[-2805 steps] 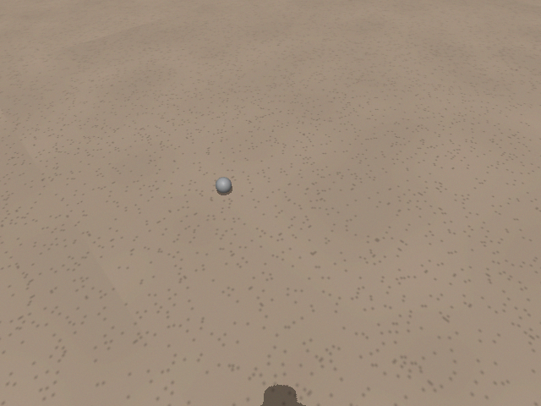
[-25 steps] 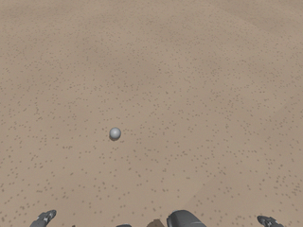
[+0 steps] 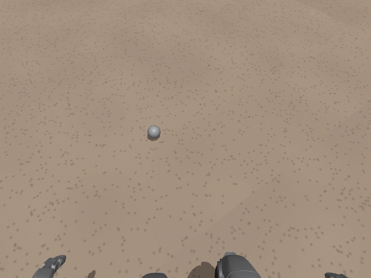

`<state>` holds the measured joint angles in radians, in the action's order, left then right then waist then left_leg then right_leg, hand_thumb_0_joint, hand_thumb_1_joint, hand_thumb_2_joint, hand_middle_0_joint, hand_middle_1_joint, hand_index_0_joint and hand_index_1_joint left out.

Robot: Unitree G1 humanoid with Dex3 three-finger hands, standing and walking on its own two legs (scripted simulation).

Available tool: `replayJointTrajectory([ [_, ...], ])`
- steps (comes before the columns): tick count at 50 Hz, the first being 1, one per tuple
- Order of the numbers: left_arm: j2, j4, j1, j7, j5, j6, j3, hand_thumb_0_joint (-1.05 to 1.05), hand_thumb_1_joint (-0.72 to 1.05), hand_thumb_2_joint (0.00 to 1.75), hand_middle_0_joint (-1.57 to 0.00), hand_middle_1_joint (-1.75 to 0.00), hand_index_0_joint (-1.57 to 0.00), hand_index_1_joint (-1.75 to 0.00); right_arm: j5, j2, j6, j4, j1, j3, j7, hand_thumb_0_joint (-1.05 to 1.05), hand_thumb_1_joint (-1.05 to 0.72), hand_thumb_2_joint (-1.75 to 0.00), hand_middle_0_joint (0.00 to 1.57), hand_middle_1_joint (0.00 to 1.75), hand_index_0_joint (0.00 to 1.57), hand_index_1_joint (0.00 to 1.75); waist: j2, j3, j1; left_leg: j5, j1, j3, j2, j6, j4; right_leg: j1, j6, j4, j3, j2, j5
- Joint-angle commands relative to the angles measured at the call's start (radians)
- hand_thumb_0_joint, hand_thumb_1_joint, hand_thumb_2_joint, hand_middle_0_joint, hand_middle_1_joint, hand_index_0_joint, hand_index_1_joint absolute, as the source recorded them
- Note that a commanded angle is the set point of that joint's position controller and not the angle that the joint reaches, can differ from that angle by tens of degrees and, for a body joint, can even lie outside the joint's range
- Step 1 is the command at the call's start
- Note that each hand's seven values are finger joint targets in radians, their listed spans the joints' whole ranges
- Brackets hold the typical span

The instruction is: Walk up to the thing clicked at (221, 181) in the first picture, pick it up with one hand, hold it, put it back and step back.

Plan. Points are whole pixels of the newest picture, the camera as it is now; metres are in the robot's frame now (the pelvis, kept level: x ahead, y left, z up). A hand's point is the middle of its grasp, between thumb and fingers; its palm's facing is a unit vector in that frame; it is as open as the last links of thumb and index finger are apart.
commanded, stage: step back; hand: left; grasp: from above
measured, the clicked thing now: (154, 131) +0.97 +0.21 -0.71
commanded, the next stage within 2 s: stand in 1.46 s
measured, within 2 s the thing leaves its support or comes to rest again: neither
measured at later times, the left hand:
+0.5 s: hand out of the picture -0.09 +0.26 -0.12, palm faces -0.03 -0.90 -0.43, open 7.3 cm
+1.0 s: hand out of the picture -0.09 +0.25 -0.12, palm faces +0.02 -0.93 -0.37, open 7.3 cm
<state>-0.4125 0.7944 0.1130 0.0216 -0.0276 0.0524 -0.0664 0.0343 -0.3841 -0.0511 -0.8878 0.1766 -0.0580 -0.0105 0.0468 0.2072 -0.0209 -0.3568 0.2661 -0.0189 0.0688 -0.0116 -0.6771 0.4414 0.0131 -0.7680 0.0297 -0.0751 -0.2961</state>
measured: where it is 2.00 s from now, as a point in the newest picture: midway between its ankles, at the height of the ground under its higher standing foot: outside the picture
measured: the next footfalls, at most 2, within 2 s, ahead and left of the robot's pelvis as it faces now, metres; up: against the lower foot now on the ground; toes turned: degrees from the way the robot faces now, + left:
right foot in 0.28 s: -0.10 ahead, -0.13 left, +0.00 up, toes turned -1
left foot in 0.56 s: -0.12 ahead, +0.13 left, +0.00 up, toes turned -3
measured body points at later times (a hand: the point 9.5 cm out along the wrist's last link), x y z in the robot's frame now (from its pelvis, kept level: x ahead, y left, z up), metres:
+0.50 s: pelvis -0.16 -0.01 +0.01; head -0.13 -0.03 +0.46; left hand -0.08 +0.31 -0.09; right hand -0.09 -0.34 -0.12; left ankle -0.14 +0.13 -0.67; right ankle -0.15 -0.14 -0.71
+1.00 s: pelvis -0.15 -0.01 +0.02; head -0.14 -0.02 +0.47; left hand -0.10 +0.30 -0.10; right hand -0.08 -0.33 -0.11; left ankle -0.13 +0.12 -0.69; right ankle -0.14 -0.13 -0.71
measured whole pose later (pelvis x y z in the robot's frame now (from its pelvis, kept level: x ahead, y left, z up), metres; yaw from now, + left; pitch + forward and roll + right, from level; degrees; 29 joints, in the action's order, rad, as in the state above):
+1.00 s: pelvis -0.15 -0.01 +0.02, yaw +0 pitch -3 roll +0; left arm -0.35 0.99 0.21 -0.02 -0.04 -0.04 -0.06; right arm 0.03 -0.39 0.01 -1.00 0.21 -0.06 0.01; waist -0.03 0.07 -0.04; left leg -0.45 0.36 -0.06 0.01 0.00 -0.80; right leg 0.22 -0.01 -0.56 -0.04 -0.01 -0.30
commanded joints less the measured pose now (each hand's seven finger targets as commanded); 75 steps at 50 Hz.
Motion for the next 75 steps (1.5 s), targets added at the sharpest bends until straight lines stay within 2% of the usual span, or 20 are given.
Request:
replayJointTrajectory([
  [1, -0.203, -0.074, -0.05, 0.03, 0.003, -0.007, -0.061, 0.0, 0.9, 0.9, -0.2, -0.3, -0.2, -0.3, 0.011, -0.347, 0.034, 0.097, -0.025, -0.087, -0.003, 0.0, -0.9, -0.9, 0.2, 0.3, 0.2, 0.3, -0.192, -0.224, 0.054, 0.41, 0.086, -0.466, -0.455, -0.3, 0.334, -0.019, -0.024, -0.464, 0.136, 0.139, -0.349],
  [4, -0.184, -0.018, 0.074, 0.016, 0.024, -0.005, -0.06, 0.0, 0.9, 0.9, -0.2, -0.3, -0.2, -0.3, 0.007, -0.264, 0.037, 0.115, -0.104, -0.05, -0.018, 0.0, -0.9, -0.9, 0.2, 0.3, 0.2, 0.3, -0.161, -0.216, -0.024, 0.5, 0.055, -0.226, -0.323, -0.223, 0.242, -0.006, -0.026, -0.529, 0.13, 0.156, -0.226],
  [12, -0.139, 0.05, 0.182, -0.002, 0.001, -0.049, -0.045, 0.0, 0.9, 0.9, -0.2, -0.3, -0.2, -0.3, -0.007, -0.273, 0.004, 0.103, -0.063, -0.057, -0.006, 0.0, -0.9, -0.9, 0.2, 0.3, 0.2, 0.3, -0.228, -0.326, -0.017, 0.32, -0.091, -0.172, -0.283, -0.162, 0.117, -0.259, -0.034, 0.365, -0.05, 0.11, -0.033],
  [14, -0.245, 0.059, 0.174, 0.005, -0.026, -0.068, -0.078, 0.0, 0.9, 0.9, -0.2, -0.3, -0.2, -0.3, -0.011, -0.172, 0.002, 0.106, -0.036, -0.026, 0.002, 0.0, -0.9, -0.9, 0.2, 0.3, 0.2, 0.3, 0.066, -0.264, -0.004, -0.055, 0.275, -0.084, -0.095, -0.045, -0.094, -0.401, -0.094, 0.436, 0.312, -0.07, -0.083],
  [15, -0.349, 0.025, 0.103, 0.003, -0.022, -0.062, -0.104, 0.0, 0.9, 0.9, -0.2, -0.3, -0.2, -0.3, -0.01, -0.168, 0.001, 0.127, -0.092, -0.03, -0.013, 0.0, -0.9, -0.9, 0.2, 0.3, 0.2, 0.3, 0.19, -0.217, -0.047, -0.234, 0.257, -0.111, -0.021, 0.009, -0.252, -0.132, -0.261, 0.494, 0.514, -0.318, -0.147],
  [16, -0.359, 0.008, 0.036, 0.008, -0.02, -0.07, -0.101, 0.0, 0.9, 0.9, -0.2, -0.3, -0.2, -0.3, -0.012, -0.216, -0.003, 0.116, -0.113, -0.051, -0.017, 0.0, -0.9, -0.9, 0.2, 0.3, 0.2, 0.3, 0.153, -0.14, -0.032, -0.218, 0.208, -0.214, -0.056, 0.021, -0.397, 0.024, -0.311, 0.516, 0.583, -0.365, -0.17],
  [19, -0.244, 0.006, -0.05, 0.012, -0.016, -0.077, -0.074, 0.0, 0.9, 0.9, -0.2, -0.3, -0.2, -0.3, -0.026, -0.209, 0.01, 0.051, -0.021, -0.046, -0.008, 0.0, -0.9, -0.9, 0.2, 0.3, 0.2, 0.3, 0.042, -0.135, 0.035, -0.074, 0.199, -0.15, 0.014, 0.029, -0.489, -0.046, -0.215, 0.392, 0.24, -0.171, -0.016],
  [24, -0.264, 0.041, 0.049, -0.001, -0.03, -0.082, -0.087, 0.0, 0.9, 0.9, -0.2, -0.3, -0.2, -0.3, 0.002, -0.197, 0.041, 0.054, -0.054, -0.042, 0.018, 0.0, -0.9, -0.9, 0.2, 0.3, 0.2, 0.3, 0.142, -0.148, -0.043, -0.158, 0.204, -0.064, -0.069, 0.037, -0.103, -0.224, -0.194, 0.416, 0.279, -0.171, -0.394],
  [27, -0.242, 0.048, 0.022, -0.012, -0.022, -0.063, -0.062, 0.0, 0.9, 0.9, -0.2, -0.3, -0.2, -0.3, 0.001, -0.184, 0.067, -0.016, 0.052, -0.057, 0.02, 0.0, -0.9, -0.9, 0.2, 0.3, 0.2, 0.3, 0.089, -0.174, 0.022, -0.049, -0.125, 0.009, -0.043, -0.009, 0.281, -0.09, -0.143, 0.293, 0.165, -0.117, -0.279],
  [28, -0.179, 0.056, 0.072, -0.014, -0.019, -0.055, -0.038, 0.0, 0.9, 0.9, -0.2, -0.3, -0.2, -0.3, 0.01, -0.206, 0.077, -0.036, 0.079, -0.069, 0.012, 0.0, -0.9, -0.9, 0.2, 0.3, 0.2, 0.3, -0.046, -0.19, 0.028, -0.061, -0.25, -0.105, -0.083, -0.025, 0.324, 0.022, -0.108, 0.133, 0.094, -0.054, -0.217],
  [29, -0.104, 0.041, 0.065, -0.02, 0.003, -0.058, -0.014, 0.0, 0.9, 0.9, -0.2, -0.3, -0.2, -0.3, 0.017, -0.271, 0.086, -0.021, 0.066, -0.075, 0.007, 0.0, -0.9, -0.9, 0.2, 0.3, 0.2, 0.3, -0.269, -0.183, 0.028, -0.321, -0.251, -0.537, -0.331, -0.121, 0.465, 0.192, -0.028, -0.052, -0.022, 0.073, -0.222],
  [30, -0.208, 0.052, -0.03, -0.011, 0.0, -0.063, -0.048, 0.0, 0.9, 0.9, -0.2, -0.3, -0.2, -0.3, 0.009, -0.348, 0.088, -0.01, 0.046, -0.083, 0.011, 0.0, -0.9, -0.9, 0.2, 0.3, 0.2, 0.3, -0.183, -0.118, 0.062, -0.474, -0.009, -0.645, -0.424, -0.239, 0.498, 0.11, -0.025, -0.122, 0.041, 0.036, -0.285],
  [39, -0.158, 0.152, 0.113, -0.034, -0.002, -0.085, -0.05, 0.0, 0.9, 0.9, -0.2, -0.3, -0.2, -0.3, 0.002, -0.232, 0.074, -0.006, -0.045, -0.051, 0.014, 0.0, -0.9, -0.9, 0.2, 0.3, 0.2, 0.3, -0.183, -0.154, -0.025, -0.221, 0.152, -0.192, -0.225, -0.103, 0.288, -0.331, -0.043, 0.28, -0.078, 0.099, -0.046],
  [40, -0.169, 0.162, 0.14, -0.027, -0.007, -0.091, -0.055, 0.0, 0.9, 0.9, -0.2, -0.3, -0.2, -0.3, -0.004, -0.183, 0.069, -0.004, -0.03, -0.037, 0.012, 0.0, -0.9, -0.9, 0.2, 0.3, 0.2, 0.3, -0.103, -0.169, -0.042, -0.195, 0.203, -0.147, -0.183, -0.067, 0.184, -0.42, -0.049, 0.344, -0.021, 0.085, -0.04],
  [42, -0.304, 0.159, 0.167, -0.017, -0.02, -0.105, -0.084, 0.0, 0.9, 0.9, -0.2, -0.3, -0.2, -0.3, -0.006, -0.146, 0.067, 0.014, -0.05, -0.026, 0.002, 0.0, -0.9, -0.9, 0.2, 0.3, 0.2, 0.3, 0.136, -0.145, -0.068, -0.232, 0.358, -0.066, -0.014, -0.006, -0.195, -0.356, -0.198, 0.585, 0.531, -0.262, -0.487],
  [43, -0.313, 0.125, 0.104, -0.017, -0.019, -0.11, -0.088, 0.0, 0.9, 0.9, -0.2, -0.3, -0.2, -0.3, -0.003, -0.2, 0.073, 0.001, -0.028, -0.041, -0.003, 0.0, -0.9, -0.9, 0.2, 0.3, 0.2, 0.3, 0.074, -0.106, -0.043, -0.209, 0.331, -0.117, -0.064, 0.001, -0.249, -0.289, -0.266, 0.563, 0.571, -0.325, -0.417],
  [53, -0.178, 0.105, 0.001, -0.017, 0.013, -0.094, -0.02, 0.0, 0.9, 0.9, -0.2, -0.3, -0.2, -0.3, -0.003, -0.143, 0.094, -0.088, 0.056, -0.036, 0.0, 0.0, -0.9, -0.9, 0.2, 0.3, 0.2, 0.3, 0.046, -0.225, 0.037, 0.25, -0.146, 0.02, -0.08, -0.005, 0.249, -0.159, -0.102, 0.216, 0.047, -0.099, 0.396],
  [56, -0.161, 0.137, 0.037, -0.01, 0.035, -0.068, -0.014, 0.0, 0.9, 0.9, -0.2, -0.3, -0.2, -0.3, -0.01, -0.272, 0.097, -0.057, -0.056, -0.048, -0.006, 0.0, -0.9, -0.9, 0.2, 0.3, 0.2, 0.3, -0.17, -0.251, 0.001, 0.246, -0.012, -0.313, -0.373, -0.186, 0.322, -0.211, -0.03, 0.095, -0.026, 0.048, -0.14],
  [62, -0.184, 0.187, 0.031, -0.012, 0.021, -0.092, -0.01, 0.0, 0.9, 0.9, -0.2, -0.3, -0.2, -0.3, -0.019, -0.173, 0.088, -0.09, -0.13, -0.009, -0.003, 0.0, -0.9, -0.9, 0.2, 0.3, 0.2, 0.3, -0.119, -0.288, 0.001, 0.35, -0.057, -0.085, -0.202, -0.029, 0.234, -0.311, -0.058, 0.305, 0.068, -0.03, 0.247],
  [75, -0.14, 0.247, -0.058, -0.014, 0.025, -0.094, 0.02, 0.0, 0.9, 0.9, -0.2, -0.3, -0.2, -0.3, -0.028, -0.168, 0.088, -0.164, -0.192, 0.001, 0.012, 0.0, -0.9, -0.9, 0.2, 0.3, 0.2, 0.3, -0.062, -0.269, 0.023, 0.332, -0.183, -0.074, -0.21, -0.021, 0.339, -0.308, -0.027, 0.455, 0.065, -0.042, 0.223],
])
